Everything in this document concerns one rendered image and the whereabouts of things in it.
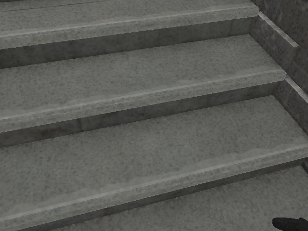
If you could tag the robot right hand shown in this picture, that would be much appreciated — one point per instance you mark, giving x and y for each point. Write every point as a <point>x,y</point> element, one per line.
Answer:
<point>290,224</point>

